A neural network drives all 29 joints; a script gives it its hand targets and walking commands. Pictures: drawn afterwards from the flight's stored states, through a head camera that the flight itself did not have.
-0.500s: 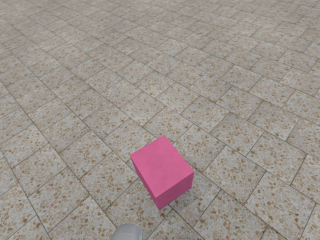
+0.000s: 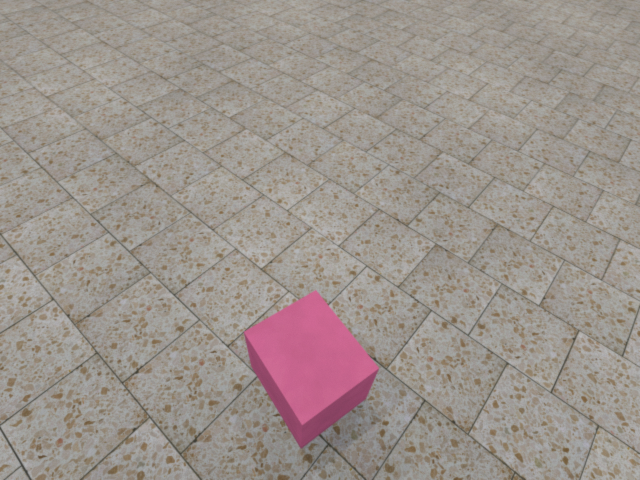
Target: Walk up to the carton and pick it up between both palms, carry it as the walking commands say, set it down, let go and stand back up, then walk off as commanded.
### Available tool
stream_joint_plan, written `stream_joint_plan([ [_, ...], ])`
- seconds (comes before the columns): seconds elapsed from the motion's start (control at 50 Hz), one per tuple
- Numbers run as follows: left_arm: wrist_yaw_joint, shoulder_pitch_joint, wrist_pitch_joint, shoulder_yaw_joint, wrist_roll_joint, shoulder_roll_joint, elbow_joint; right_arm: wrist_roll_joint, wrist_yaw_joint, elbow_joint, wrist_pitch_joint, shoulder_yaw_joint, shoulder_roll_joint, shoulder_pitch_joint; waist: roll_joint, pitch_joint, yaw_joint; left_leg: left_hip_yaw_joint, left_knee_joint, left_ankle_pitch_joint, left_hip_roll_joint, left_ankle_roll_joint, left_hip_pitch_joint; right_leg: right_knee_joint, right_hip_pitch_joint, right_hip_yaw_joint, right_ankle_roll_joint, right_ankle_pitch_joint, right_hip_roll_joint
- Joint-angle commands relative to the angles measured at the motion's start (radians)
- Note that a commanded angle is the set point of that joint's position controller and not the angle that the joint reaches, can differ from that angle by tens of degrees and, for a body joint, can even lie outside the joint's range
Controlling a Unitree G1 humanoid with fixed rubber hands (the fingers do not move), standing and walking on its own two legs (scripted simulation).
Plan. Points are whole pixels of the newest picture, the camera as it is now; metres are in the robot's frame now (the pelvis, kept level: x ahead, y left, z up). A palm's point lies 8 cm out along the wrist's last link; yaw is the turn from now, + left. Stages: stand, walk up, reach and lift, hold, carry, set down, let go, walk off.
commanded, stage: walk up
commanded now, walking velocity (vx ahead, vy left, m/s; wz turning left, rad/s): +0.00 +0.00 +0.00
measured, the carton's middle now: (308, 367) +0.50 +0.01 -0.65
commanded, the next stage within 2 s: none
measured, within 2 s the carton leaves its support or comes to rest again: neither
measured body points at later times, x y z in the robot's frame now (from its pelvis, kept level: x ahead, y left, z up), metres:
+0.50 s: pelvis +0.01 -0.03 +0.00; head +0.01 -0.03 +0.45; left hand +0.00 +0.19 -0.16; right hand +0.02 -0.26 -0.16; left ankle +0.03 +0.10 -0.75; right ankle +0.00 -0.16 -0.75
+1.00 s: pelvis +0.05 -0.14 +0.00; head +0.08 -0.14 +0.45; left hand +0.00 +0.11 -0.14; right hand +0.17 -0.41 -0.14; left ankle +0.01 +0.00 -0.68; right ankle +0.04 -0.24 -0.75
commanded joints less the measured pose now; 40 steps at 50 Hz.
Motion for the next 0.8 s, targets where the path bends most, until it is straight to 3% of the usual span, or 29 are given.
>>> stream_joint_plan([
  [0.0, 0.003, 0.079, -0.007, 0.007, 0.002, 0.051, -0.002, -0.001, -0.002, -0.018, -0.006, -0.020, -0.112, 0.031, 0.068, 0.000, 0.004, -0.149, -0.106, 0.025, 0.151, 0.016, 0.034, -0.037, -0.041, 0.002, -0.037, 0.062, -0.014],
  [0.16, 0.006, 0.065, -0.013, 0.010, 0.003, 0.064, 0.001, 0.000, 0.000, 0.004, -0.001, -0.016, -0.097, 0.062, 0.022, -0.005, -0.007, -0.111, -0.061, 0.062, 0.129, -0.010, 0.042, -0.079, -0.039, 0.029, -0.045, 0.087, -0.028],
  [0.52, 0.004, 0.090, -0.016, 0.019, 0.005, 0.046, 0.015, -0.002, -0.006, 0.030, 0.002, -0.009, -0.073, 0.105, 0.022, 0.034, -0.008, -0.083, -0.030, 0.037, 0.128, -0.037, 0.018, -0.119, -0.059, 0.067, -0.054, 0.031, -0.031],
  [0.54, 0.009, 0.031, -0.014, 0.026, 0.027, 0.106, -0.079, -0.008, -0.007, -0.016, 0.012, -0.029, -0.127, 0.108, 0.022, 0.062, -0.015, -0.114, 0.046, -0.012, 0.138, -0.056, 0.015, -0.062, -0.114, 0.064, -0.045, -0.018, -0.053],
  [0.56, 0.024, 0.008, -0.002, 0.067, 0.012, 0.201, -0.119, -0.016, 0.001, -0.054, 0.019, -0.045, -0.182, 0.076, 0.028, 0.089, 0.003, -0.179, 0.117, 0.051, 0.158, -0.025, -0.169, 0.013, -0.045, -0.026, -0.051, -0.089, -0.052],
  [0.58, 0.030, 0.081, 0.001, 0.064, 0.015, 0.179, -0.109, -0.018, 0.006, -0.081, 0.025, -0.058, -0.187, 0.026, 0.040, 0.064, 0.015, -0.188, 0.152, 0.002, 0.158, -0.003, -0.194, 0.014, -0.073, -0.003, -0.071, -0.156, -0.064],
  [0.6, -0.010, 0.067, 0.030, 0.064, 0.051, 0.155, -0.116, -0.035, -0.025, -0.031, 0.046, -0.072, -0.229, 0.200, -0.015, 0.014, -0.025, -0.326, -0.005, -0.502, 0.222, 0.018, -0.094, 0.112, -0.188, -0.082, -0.060, -0.435, 0.051],
  [0.62, -0.030, 0.012, 0.051, 0.071, 0.054, 0.132, -0.155, -0.038, -0.045, -0.012, 0.054, -0.093, -0.301, 0.292, 0.144, 0.051, -0.069, -0.609, -0.168, -0.679, 0.368, 0.100, -0.045, 0.399, -0.316, -0.120, -0.033, -0.356, 0.116],
  [0.64, -0.038, -0.026, 0.057, 0.066, 0.060, 0.108, -0.191, -0.036, -0.055, -0.019, 0.052, -0.105, -0.329, 0.297, 0.233, 0.076, -0.089, -0.763, -0.245, -0.673, 0.480, 0.175, -0.034, 0.613, -0.445, 0.012, -0.023, -0.318, 0.063],
  [0.66, -0.040, -0.024, 0.051, 0.064, 0.054, 0.103, -0.197, -0.034, -0.051, -0.045, 0.047, -0.100, -0.310, 0.204, 0.227, 0.081, -0.046, -0.708, -0.224, -0.559, 0.462, 0.167, -0.072, 0.677, -0.457, 0.067, -0.016, -0.234, 0.023],
  [0.68, -0.040, 0.017, 0.038, 0.065, 0.047, 0.106, -0.192, -0.037, -0.042, -0.072, 0.043, -0.090, -0.271, 0.124, 0.238, 0.057, -0.001, -0.605, -0.181, -0.467, 0.403, 0.133, -0.114, 0.653, -0.393, 0.080, -0.018, -0.193, 0.008],
  [0.7, -0.042, 0.036, 0.029, 0.065, 0.041, 0.105, -0.195, -0.037, -0.036, -0.082, 0.042, -0.086, -0.250, 0.091, 0.235, 0.029, 0.015, -0.526, -0.155, -0.418, 0.349, 0.098, -0.135, 0.588, -0.324, 0.079, -0.018, -0.203, 0.017],
  [0.74, -0.052, 0.031, 0.035, 0.059, 0.033, 0.102, -0.211, -0.033, -0.033, -0.093, 0.044, -0.090, -0.270, 0.089, 0.257, 0.028, 0.007, -0.420, -0.153, -0.356, 0.277, 0.085, -0.196, 0.449, -0.198, 0.021, -0.010, -0.246, 0.063],
  [0.78, -0.058, 0.045, 0.043, 0.048, 0.024, 0.084, -0.215, -0.028, -0.032, -0.101, 0.051, -0.094, -0.301, 0.091, 0.276, 0.040, 0.010, -0.395, -0.131, -0.344, 0.249, 0.082, -0.237, 0.289, -0.113, -0.017, -0.009, -0.215, 0.085],
])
